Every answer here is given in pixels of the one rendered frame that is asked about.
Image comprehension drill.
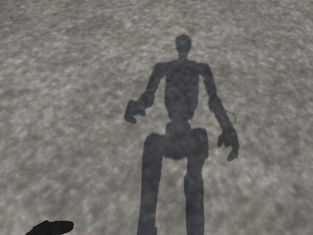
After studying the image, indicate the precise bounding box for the robot left hand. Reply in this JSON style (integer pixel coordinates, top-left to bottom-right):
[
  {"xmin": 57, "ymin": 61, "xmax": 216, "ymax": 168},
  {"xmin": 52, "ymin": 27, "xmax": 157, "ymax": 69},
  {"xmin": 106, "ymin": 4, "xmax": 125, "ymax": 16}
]
[{"xmin": 25, "ymin": 220, "xmax": 74, "ymax": 235}]

